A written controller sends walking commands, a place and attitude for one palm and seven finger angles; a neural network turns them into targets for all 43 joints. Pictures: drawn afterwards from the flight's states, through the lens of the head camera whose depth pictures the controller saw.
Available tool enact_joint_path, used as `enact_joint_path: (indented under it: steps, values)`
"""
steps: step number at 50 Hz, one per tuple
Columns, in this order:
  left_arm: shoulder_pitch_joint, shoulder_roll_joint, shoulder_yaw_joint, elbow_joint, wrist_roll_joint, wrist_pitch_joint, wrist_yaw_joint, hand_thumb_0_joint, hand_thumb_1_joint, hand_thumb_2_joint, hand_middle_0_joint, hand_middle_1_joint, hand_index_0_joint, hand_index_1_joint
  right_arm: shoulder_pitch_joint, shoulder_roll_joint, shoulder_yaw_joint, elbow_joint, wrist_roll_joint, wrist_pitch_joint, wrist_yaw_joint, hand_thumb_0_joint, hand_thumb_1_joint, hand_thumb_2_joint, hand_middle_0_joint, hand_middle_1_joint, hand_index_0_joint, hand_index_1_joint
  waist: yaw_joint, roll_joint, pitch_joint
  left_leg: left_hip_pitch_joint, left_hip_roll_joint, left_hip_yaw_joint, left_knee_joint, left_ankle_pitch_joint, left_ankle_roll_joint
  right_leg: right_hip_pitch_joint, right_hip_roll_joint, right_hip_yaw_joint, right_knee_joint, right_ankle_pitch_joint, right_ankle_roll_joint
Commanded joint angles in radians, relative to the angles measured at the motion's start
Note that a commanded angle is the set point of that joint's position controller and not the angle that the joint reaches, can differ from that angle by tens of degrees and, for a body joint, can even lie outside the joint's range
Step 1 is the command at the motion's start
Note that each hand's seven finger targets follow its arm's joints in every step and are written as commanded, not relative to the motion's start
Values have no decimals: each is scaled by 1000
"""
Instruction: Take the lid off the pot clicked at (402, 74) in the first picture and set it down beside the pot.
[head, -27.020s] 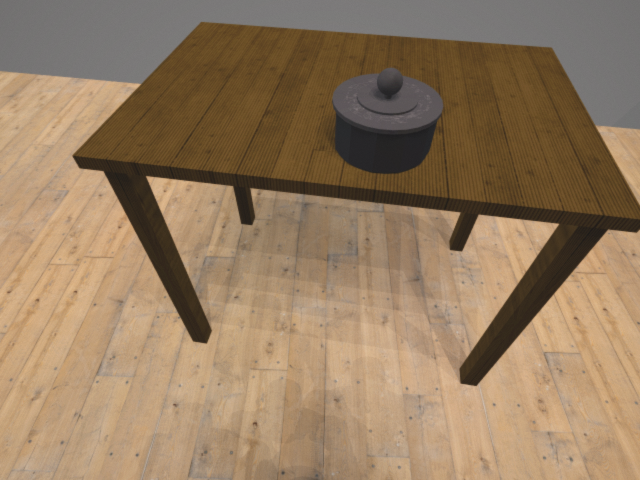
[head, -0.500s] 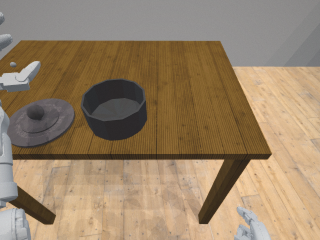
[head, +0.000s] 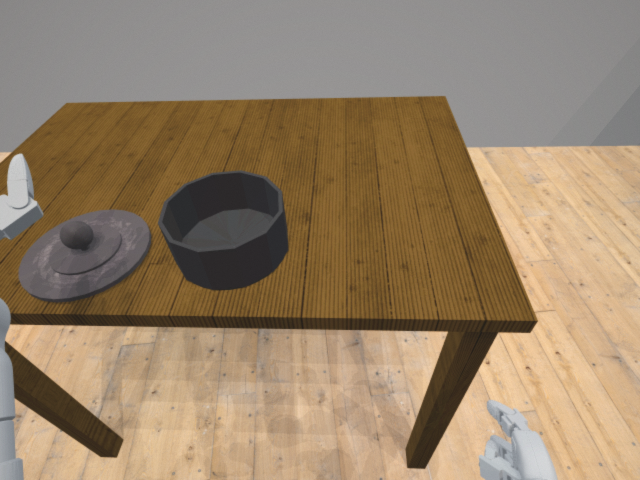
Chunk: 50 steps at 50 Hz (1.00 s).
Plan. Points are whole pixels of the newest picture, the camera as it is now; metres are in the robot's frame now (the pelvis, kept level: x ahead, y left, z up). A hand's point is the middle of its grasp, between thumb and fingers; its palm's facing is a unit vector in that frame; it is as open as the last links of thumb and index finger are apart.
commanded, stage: draw the hand back to the body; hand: left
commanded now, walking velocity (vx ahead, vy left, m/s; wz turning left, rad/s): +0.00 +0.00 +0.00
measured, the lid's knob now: (76, 235) +0.42 +0.43 +0.07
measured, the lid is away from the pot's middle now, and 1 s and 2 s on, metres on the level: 0.23 0.23 0.23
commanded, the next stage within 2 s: step back with the hand held close in 0.92 s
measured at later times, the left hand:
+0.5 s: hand (3, 263) +0.21 +0.28 +0.25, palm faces +0.49 -0.83 -0.27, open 7.4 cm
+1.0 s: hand out of the picture +0.15 +0.28 +0.24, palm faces +0.47 -0.83 -0.30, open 7.4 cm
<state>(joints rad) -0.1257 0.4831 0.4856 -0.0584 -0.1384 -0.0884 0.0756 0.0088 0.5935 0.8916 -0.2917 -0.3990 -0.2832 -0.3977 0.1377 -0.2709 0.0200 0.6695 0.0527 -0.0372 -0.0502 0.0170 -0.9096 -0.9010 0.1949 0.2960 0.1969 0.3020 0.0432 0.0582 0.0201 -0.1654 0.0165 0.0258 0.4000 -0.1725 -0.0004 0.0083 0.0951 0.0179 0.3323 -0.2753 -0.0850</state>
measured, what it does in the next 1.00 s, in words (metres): stands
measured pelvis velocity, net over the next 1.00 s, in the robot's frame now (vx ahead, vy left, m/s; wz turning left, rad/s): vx -0.02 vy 0.04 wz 0.02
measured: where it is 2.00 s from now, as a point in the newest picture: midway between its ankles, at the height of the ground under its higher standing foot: outside the picture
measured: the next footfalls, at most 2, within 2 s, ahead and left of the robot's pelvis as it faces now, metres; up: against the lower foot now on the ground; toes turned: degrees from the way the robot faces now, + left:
none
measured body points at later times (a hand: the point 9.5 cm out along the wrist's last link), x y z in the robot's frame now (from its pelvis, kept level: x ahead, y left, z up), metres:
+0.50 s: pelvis -0.01 +0.02 +0.00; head -0.03 +0.00 +0.45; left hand +0.18 +0.32 +0.26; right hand +0.19 -0.20 -0.08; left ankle +0.03 +0.13 -0.74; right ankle -0.06 -0.06 -0.74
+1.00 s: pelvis -0.02 +0.04 +0.00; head -0.06 +0.03 +0.45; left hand +0.12 +0.32 +0.25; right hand +0.19 -0.16 -0.07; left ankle +0.03 +0.13 -0.74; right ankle -0.06 -0.06 -0.74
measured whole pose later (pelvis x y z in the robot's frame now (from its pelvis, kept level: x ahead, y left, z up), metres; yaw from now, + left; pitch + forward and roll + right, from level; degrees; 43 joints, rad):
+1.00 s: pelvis -0.02 +0.04 +0.00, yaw +1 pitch -7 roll -1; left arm 0.39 0.37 0.39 -0.58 -0.15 -0.14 0.07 0.01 0.89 0.90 -0.21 -0.30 -0.21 -0.30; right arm 0.14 -0.21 0.03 0.67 0.01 -0.09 -0.05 0.02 -0.91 -0.90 0.20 0.30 0.20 0.30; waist 0.07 0.06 0.03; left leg -0.13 -0.02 0.03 0.39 -0.14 0.05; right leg 0.06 0.06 0.01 0.29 -0.23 -0.04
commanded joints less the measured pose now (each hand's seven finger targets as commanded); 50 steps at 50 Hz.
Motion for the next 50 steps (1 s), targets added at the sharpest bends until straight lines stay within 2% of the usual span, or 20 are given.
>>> enact_joint_path:
  steps: [1,3,11,13,18,19,20,23,26,28,31,33,34,37,38,39,40,45,48,50]
  values:
    - [-215,277,93,-235,-7,-63,6,0,849,899,-214,-316,-214,-316,-135,-102,-34,-151,-3,-51,-10,0,-900,-900,200,300,200,300,1,-18,-166,210,-13,29,16,189,65,-130,-92,24,-64,468,82]
    - [-207,266,91,-301,-8,-68,7,0,900,900,-200,-300,-200,-300,-145,-96,-32,-156,-5,-55,-11,0,-900,-900,200,300,200,300,5,-6,-185,230,-13,29,13,209,65,-123,-89,23,-64,472,79]
    - [-80,213,82,-379,-17,-79,10,0,900,900,-200,-300,-200,-300,-158,-81,-31,-157,-15,-66,-15,0,-900,-900,200,300,200,300,10,-7,-149,237,-7,21,-2,192,65,-141,-83,16,-86,384,67]
    - [-50,200,74,-411,-18,-81,8,0,900,900,-200,-300,-200,-300,-161,-79,-30,-157,-18,-69,-15,0,-900,-900,200,300,200,300,15,15,-152,244,-7,16,-8,194,63,-138,-82,17,-88,372,64]
    - [51,176,71,-456,-21,-92,7,0,900,900,-200,-300,-200,-300,-163,-74,-31,-155,-24,-78,-15,0,-900,-900,200,300,200,300,17,-2,-126,244,1,8,-19,191,61,-146,-77,10,-99,333,59]
    - [50,162,55,-488,-19,-101,6,0,900,900,-200,-300,-200,-300,-162,-73,-32,-159,-23,-80,-12,0,-900,-900,200,300,200,300,9,-9,-134,251,1,8,-19,183,61,-146,-77,4,-102,314,58]
    - [85,175,75,-478,-21,-102,8,0,900,900,-200,-300,-200,-300,-163,-74,-34,-156,-25,-81,-15,0,-900,-900,200,300,200,300,16,-2,-124,247,3,8,-21,173,61,-154,-79,9,-106,303,58]
    - [146,145,55,-526,-22,-102,1,0,900,900,-200,-300,-200,-300,-165,-68,-30,-160,-29,-84,-12,0,-900,-900,200,300,200,300,20,13,-120,247,5,1,-28,182,57,-143,-77,5,-105,300,55]
    - [212,140,62,-555,-24,-108,0,0,900,900,-200,-300,-200,-300,-165,-67,-33,-163,-32,-86,-9,0,-900,-900,200,300,200,300,20,-18,-107,234,8,-3,-31,167,57,-144,-79,2,-109,283,55]
    - [223,123,40,-616,-21,-112,-4,0,900,900,-200,-300,-200,-300,-170,-61,-31,-166,-33,-90,-7,0,-900,-900,200,300,200,300,19,26,-113,248,9,-4,-28,175,53,-147,-80,4,-112,282,54]
    - [284,113,41,-603,-22,-110,-1,0,900,900,-200,-300,-200,-300,-164,-61,-31,-163,-36,-91,-6,0,-900,-900,200,300,200,300,17,-7,-78,230,12,-11,-36,139,51,-163,-78,-2,-122,231,53]
    - [312,110,37,-646,-21,-111,-4,0,900,900,-200,-300,-200,-300,-167,-58,-30,-168,-38,-92,-6,0,-900,-900,200,300,200,300,21,12,-81,233,14,-15,-38,129,49,-161,-79,1,-125,216,52]
    - [314,93,15,-676,-17,-119,-5,0,900,900,-200,-300,-200,-300,-170,-55,-29,-171,-36,-95,-2,0,-900,-900,200,300,200,300,12,20,-72,233,13,-14,-36,114,49,-169,-78,0,-129,195,50]
    - [402,88,26,-682,-19,-115,-2,0,900,900,-200,-300,-200,-300,-166,-52,-30,-176,-41,-96,-3,0,-900,-900,200,300,200,300,23,-7,-63,218,16,-25,-48,93,45,-165,-76,-3,-132,169,48]
    - [409,84,18,-721,-14,-117,-4,0,900,900,-200,-300,-200,-300,-168,-52,-30,-179,-41,-97,-3,0,-900,-900,200,300,200,300,23,5,-81,227,17,-26,-43,111,45,-159,-75,-1,-127,184,47]
    - [379,87,9,-749,-11,-122,0,0,900,900,-200,-300,-200,-300,-168,-53,-29,-176,-39,-98,-1,0,-900,-900,200,300,200,300,10,20,-79,231,18,-25,-38,95,46,-171,-77,-1,-129,165,47]
    - [347,96,17,-733,-7,-121,7,0,900,900,-200,-300,-200,-300,-169,-57,-29,-170,-43,-101,-4,0,-900,-900,200,300,200,300,11,34,-56,218,16,-32,-43,71,42,-185,-76,0,-136,138,46]
    - [364,60,-9,-691,-5,-116,9,0,900,900,-200,-300,-200,-300,-167,-52,-25,-167,-44,-101,-9,0,-900,-900,200,300,200,300,11,22,-18,211,19,-44,-60,21,40,-200,-73,-2,-148,83,43]
    - [392,73,3,-718,-2,-114,10,0,900,900,-200,-300,-200,-300,-165,-50,-27,-171,-47,-105,-8,0,-900,-900,200,300,200,300,22,0,-52,220,23,-52,-63,37,40,-178,-72,-3,-137,100,42]
    - [379,78,7,-716,1,-114,14,0,900,900,-200,-300,-200,-300,-167,-52,-25,-167,-49,-105,-6,0,-900,-900,200,300,200,300,20,21,-49,209,19,-53,-62,35,38,-175,-72,0,-137,101,40]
